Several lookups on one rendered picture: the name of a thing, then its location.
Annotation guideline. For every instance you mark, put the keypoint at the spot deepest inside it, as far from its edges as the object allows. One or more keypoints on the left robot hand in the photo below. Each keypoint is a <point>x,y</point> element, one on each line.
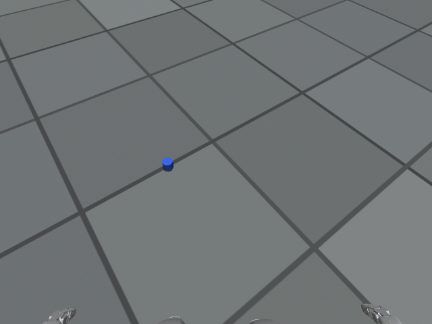
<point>61,317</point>

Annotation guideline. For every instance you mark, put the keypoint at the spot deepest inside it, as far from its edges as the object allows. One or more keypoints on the tin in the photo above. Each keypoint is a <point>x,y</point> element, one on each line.
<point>167,163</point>

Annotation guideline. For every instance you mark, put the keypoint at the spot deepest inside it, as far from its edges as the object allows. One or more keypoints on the right robot hand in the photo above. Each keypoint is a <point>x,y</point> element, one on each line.
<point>379,314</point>

